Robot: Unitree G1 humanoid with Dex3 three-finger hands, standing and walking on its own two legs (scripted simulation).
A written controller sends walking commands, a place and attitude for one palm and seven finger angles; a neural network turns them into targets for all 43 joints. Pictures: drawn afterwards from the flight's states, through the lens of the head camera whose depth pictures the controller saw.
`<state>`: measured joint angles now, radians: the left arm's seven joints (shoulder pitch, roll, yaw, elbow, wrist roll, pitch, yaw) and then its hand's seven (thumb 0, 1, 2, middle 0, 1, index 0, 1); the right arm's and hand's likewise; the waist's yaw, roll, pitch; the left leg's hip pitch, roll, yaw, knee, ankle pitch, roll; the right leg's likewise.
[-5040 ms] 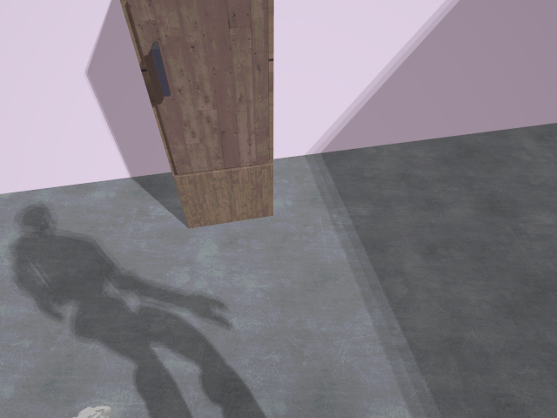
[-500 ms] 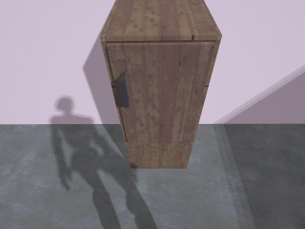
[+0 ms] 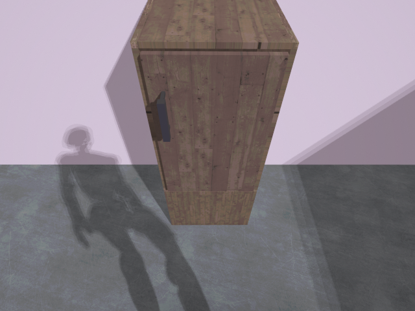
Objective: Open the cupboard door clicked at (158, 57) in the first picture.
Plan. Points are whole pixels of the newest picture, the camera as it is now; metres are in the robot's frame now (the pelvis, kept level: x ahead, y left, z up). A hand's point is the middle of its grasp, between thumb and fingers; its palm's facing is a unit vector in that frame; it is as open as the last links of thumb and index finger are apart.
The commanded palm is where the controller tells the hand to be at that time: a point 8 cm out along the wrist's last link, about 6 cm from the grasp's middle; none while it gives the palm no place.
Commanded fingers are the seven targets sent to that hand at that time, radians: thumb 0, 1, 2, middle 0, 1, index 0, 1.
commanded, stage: look again from close up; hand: left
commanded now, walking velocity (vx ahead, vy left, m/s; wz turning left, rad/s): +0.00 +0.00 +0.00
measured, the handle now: (165, 117) +0.60 +0.15 +0.01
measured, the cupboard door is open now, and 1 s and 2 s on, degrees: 0 0 0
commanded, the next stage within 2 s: shuffle to correct the standing spot in 0.40 s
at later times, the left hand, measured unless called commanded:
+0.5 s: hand out of the picture +0.03 +0.18 -0.17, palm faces +0.00 -0.98 -0.21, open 7.4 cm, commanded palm none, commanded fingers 0.00 0.90 0.90 -0.20 -0.30 -0.20 -0.30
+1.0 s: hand out of the picture +0.02 +0.11 -0.18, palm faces +0.05 -0.98 -0.17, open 7.4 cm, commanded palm none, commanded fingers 0.00 0.90 0.90 -0.20 -0.30 -0.20 -0.30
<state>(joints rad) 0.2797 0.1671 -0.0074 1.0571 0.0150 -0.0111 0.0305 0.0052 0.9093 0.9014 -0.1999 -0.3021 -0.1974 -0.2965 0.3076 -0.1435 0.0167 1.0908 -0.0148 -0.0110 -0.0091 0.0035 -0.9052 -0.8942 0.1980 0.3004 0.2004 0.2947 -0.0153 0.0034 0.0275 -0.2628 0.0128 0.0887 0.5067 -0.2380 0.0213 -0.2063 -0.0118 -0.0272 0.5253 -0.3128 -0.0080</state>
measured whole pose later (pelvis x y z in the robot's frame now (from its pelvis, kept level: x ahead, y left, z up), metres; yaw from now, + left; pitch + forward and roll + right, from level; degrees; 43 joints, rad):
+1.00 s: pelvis +0.07 -0.04 +0.00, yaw +0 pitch +1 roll +1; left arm 0.39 0.12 0.01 1.09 0.03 -0.03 0.03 0.00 0.91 0.90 -0.20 -0.30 -0.20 -0.30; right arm 0.23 -0.16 -0.01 1.10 -0.01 0.01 -0.02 0.01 -0.91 -0.89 0.20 0.30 0.20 0.29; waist 0.02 -0.01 0.05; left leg -0.43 0.03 0.09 0.88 -0.45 0.01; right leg -0.11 0.04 -0.08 0.48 -0.39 -0.08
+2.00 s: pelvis +0.05 -0.04 +0.00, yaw +0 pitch -2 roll +0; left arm 0.28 0.16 -0.01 1.05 0.02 0.00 0.03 0.01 0.91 0.90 -0.20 -0.30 -0.20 -0.30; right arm 0.31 -0.16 0.01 1.05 -0.02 0.01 -0.01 0.01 -0.92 -0.89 0.20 0.30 0.20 0.29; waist -0.02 0.01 0.03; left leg -0.25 -0.01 0.06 0.51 -0.24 0.04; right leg -0.21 -0.04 -0.07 0.51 -0.28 0.01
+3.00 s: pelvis +0.06 -0.03 +0.01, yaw +0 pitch -1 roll +0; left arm 0.33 0.12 -0.01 1.11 0.02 -0.01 0.03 0.00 0.91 0.90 -0.20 -0.30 -0.20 -0.30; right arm 0.30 -0.13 0.01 1.14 -0.01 -0.02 -0.02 0.01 -0.91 -0.89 0.20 0.30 0.20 0.29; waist 0.00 -0.01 0.02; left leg -0.20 -0.02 0.08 0.44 -0.22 0.05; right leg -0.17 -0.05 -0.05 0.44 -0.25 0.02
